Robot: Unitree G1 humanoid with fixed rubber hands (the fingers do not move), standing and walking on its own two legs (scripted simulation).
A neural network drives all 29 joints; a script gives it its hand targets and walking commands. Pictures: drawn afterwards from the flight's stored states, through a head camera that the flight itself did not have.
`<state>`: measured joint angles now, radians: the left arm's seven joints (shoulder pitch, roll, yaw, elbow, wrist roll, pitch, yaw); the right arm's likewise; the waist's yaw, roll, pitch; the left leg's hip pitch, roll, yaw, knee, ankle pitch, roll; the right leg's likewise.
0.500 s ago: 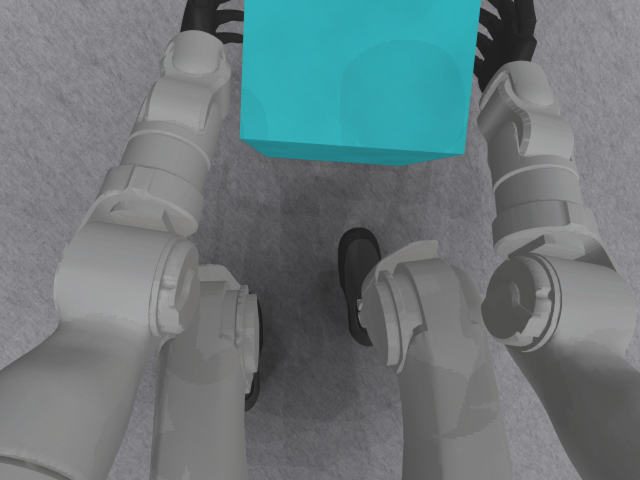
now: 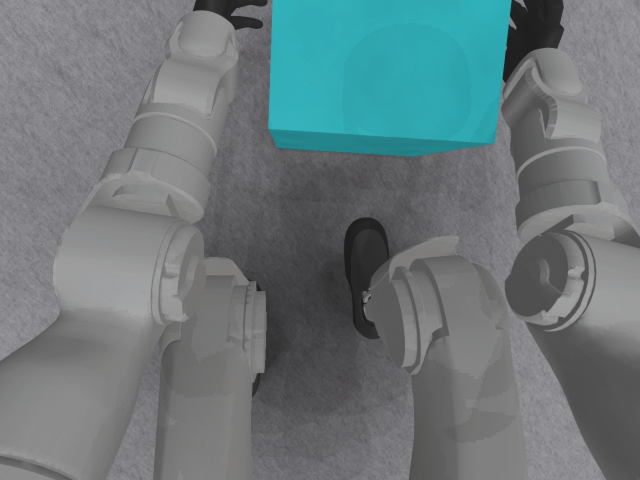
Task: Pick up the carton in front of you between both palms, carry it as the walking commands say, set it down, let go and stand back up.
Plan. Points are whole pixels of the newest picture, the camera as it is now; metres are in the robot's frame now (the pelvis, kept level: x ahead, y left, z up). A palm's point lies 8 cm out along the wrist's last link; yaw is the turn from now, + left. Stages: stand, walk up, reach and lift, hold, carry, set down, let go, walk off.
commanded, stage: set down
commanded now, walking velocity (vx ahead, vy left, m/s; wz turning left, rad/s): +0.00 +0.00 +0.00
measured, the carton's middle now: (366, 60) +0.51 -0.11 -0.24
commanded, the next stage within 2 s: let go in 1.62 s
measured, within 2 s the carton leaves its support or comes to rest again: rests again in 0.20 s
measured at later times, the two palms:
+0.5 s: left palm (168, 27) +0.54 +0.10 -0.20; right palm (525, 89) +0.46 -0.28 -0.18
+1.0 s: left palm out of the picture +0.57 +0.09 -0.04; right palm (636, 61) +0.46 -0.28 -0.05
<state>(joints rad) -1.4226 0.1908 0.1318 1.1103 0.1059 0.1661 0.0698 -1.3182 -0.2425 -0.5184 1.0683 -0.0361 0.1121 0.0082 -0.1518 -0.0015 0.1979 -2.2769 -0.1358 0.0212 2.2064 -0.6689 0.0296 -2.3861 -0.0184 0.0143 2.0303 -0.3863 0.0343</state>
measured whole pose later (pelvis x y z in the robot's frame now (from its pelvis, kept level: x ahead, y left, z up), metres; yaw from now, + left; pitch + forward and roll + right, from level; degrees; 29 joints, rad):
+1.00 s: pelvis +0.00 -0.01 +0.07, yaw +0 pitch +43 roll +1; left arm -1.32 0.36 0.10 1.03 -0.06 0.16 0.04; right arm -1.09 -0.21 -0.31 0.82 0.13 0.11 -0.13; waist -0.15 0.04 0.08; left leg -2.07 -0.09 0.01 1.97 -0.65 0.00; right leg -2.21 0.02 0.01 1.82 -0.37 0.01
